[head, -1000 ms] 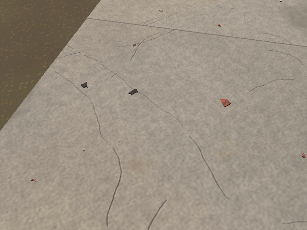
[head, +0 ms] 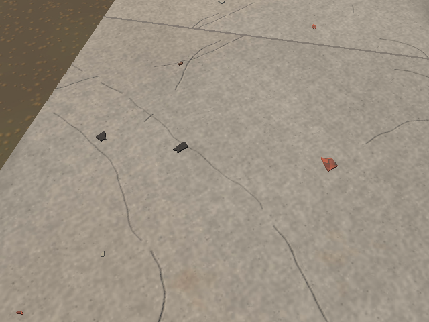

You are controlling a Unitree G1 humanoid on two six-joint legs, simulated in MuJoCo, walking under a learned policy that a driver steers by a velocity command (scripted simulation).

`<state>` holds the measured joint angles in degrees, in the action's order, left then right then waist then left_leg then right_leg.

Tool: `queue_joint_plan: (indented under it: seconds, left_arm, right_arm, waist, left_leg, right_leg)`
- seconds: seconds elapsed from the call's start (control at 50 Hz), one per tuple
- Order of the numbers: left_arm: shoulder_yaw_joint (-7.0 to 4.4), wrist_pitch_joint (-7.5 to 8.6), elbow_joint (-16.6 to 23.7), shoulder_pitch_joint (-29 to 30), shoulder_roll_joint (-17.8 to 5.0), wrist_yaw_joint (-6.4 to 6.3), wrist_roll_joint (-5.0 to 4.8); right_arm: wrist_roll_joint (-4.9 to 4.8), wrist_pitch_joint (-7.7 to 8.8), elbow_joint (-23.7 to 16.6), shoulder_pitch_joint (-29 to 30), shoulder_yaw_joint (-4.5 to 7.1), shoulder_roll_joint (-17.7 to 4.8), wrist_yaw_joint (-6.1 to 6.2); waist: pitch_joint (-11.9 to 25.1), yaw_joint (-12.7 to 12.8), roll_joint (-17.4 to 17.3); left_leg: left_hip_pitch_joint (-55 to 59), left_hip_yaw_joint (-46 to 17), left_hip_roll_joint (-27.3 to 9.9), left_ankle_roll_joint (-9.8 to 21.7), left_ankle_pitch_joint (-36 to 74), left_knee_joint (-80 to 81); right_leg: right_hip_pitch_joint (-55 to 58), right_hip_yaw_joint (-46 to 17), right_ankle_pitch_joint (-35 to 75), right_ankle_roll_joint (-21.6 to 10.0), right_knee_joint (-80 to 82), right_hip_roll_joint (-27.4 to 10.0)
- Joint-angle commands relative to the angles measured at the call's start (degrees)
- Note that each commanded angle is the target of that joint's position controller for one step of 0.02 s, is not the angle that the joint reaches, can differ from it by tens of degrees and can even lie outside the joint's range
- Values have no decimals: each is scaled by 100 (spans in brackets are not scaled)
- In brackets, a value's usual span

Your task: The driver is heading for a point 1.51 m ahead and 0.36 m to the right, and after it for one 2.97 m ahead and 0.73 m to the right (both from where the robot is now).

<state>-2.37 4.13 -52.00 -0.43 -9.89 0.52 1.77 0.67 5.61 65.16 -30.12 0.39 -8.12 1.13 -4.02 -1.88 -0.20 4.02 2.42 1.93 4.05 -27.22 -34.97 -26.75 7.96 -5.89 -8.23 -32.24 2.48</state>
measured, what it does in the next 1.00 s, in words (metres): walks ahead: left foot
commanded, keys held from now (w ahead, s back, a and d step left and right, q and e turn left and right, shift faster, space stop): w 0.76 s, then w+e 0.24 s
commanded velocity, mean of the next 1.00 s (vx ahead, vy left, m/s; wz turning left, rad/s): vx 0.49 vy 0.00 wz -0.06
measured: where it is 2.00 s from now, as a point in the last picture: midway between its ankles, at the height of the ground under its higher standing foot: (257, 149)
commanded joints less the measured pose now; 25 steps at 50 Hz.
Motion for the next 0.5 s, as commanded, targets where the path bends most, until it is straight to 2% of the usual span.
queue_joint_plan:
  seconds: [0.02,0.04,0.06,0.08,0.1,0.12,0.16,0.2,0.26,0.32,0.4,0.44,0.46,0.48,0.5]
  left_arm:
    - [-445,-77,-542,-2516,-1435,-11,-51]
    - [-351,-68,-414,-1795,-1104,4,-132]
    - [-252,-5,-355,-1450,-710,33,-143]
    - [-187,59,-395,-1360,-509,22,-101]
    - [-123,115,-503,-1477,-347,-14,-92]
    - [-91,162,-586,-1612,-301,-38,-84]
    - [-90,238,-705,-1950,-430,-60,-88]
    - [-97,249,-743,-2175,-570,-64,-99]
    - [-54,229,-776,-2537,-555,-61,-115]
    - [-14,231,-829,-2864,-530,-77,-120]
    - [0,219,-955,-3245,-575,-134,-76]
    - [-12,204,-990,-3244,-630,-168,-32]
    - [-22,203,-982,-3143,-670,-183,-21]
    - [-39,202,-970,-3038,-732,-197,-16]
    - [-57,191,-970,-2965,-795,-200,-8]
  right_arm:
    - [-71,8,-392,-449,177,-591,-87]
    - [1,-6,-604,138,222,-733,-88]
    - [48,17,-706,567,228,-717,-110]
    - [69,-7,-706,650,234,-588,-120]
    - [146,-76,-694,569,230,-490,-144]
    - [168,-146,-668,479,218,-364,-174]
    - [174,-239,-750,636,235,-348,-209]
    - [177,-304,-947,1161,250,-423,-238]
    - [130,-321,-1256,2047,248,-495,-272]
    - [68,-298,-1478,2722,192,-405,-292]
    - [45,-262,-1683,3314,166,-433,-285]
    - [46,-220,-1764,3394,184,-494,-272]
    - [47,-195,-1754,3267,206,-536,-255]
    - [52,-169,-1681,2975,245,-605,-223]
    - [56,-136,-1503,2399,308,-710,-179]
  waist:
    - [1802,799,751]
    - [797,502,426]
    - [292,437,29]
    - [76,232,-107]
    - [43,71,-44]
    - [74,-19,24]
    - [41,-70,138]
    - [-88,-15,203]
    - [-229,197,245]
    - [-239,387,329]
    - [-256,570,412]
    - [-261,513,434]
    - [-201,398,453]
    - [-46,238,500]
    - [250,-3,526]
  left_leg:
    - [-3709,-531,206,189,89,-4663]
    - [-4101,-581,-221,247,629,-4575]
    - [-3975,-544,-416,248,1026,-4248]
    - [-3684,-552,-577,226,1195,-3915]
    - [-3358,-556,-676,160,1223,-3629]
    - [-3176,-528,-712,105,1235,-3435]
    - [-3297,-380,-740,16,1316,-3139]
    - [-3739,-238,-820,-77,1671,-2749]
    - [-4221,-46,-843,-202,2282,-1894]
    - [-4104,164,-677,-244,2718,-883]
    - [-4096,320,-466,-111,2718,-119]
    - [-4009,321,-386,35,2407,126]
    - [-3739,352,-288,136,2179,259]
    - [-3285,408,-127,243,1925,356]
    - [-2638,443,50,359,1772,497]
  right_leg:
    - [4162,-5079,-2201,-1302,1852,-2507]
    - [3314,-4194,-2610,-1085,2036,-2362]
    - [2498,-3498,-2043,-908,2234,-2117]
    - [1976,-2933,-1365,-703,2326,-1853]
    - [1612,-2480,-758,-568,2362,-1644]
    - [1487,-2151,-339,-495,2386,-1520]
    - [1481,-1783,356,-481,2414,-1401]
    - [1591,-1539,486,-437,2546,-1314]
    - [1919,-1293,1062,-312,2601,-1194]
    - [2213,-1058,1706,-169,2515,-1103]
    - [2989,-1006,2333,-207,2293,-1274]
    - [3353,-993,2847,-260,2055,-1423]
    - [3432,-934,3421,-238,1826,-1460]
    - [3464,-875,4199,-187,1453,-1473]
    - [3479,-829,4768,-131,808,-1443]
Next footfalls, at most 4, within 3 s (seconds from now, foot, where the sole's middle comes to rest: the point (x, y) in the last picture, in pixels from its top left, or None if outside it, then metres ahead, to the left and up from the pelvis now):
0.54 left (189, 312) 0.47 0.09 -0.75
1.10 right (242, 225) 0.76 -0.08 -0.75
1.66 left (225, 143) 1.12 -0.05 -0.75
2.16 right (301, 128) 1.19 -0.36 -0.75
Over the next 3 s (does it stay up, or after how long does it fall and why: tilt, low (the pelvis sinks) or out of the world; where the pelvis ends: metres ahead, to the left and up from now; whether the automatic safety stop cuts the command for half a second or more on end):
stays up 1.42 -0.37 0.02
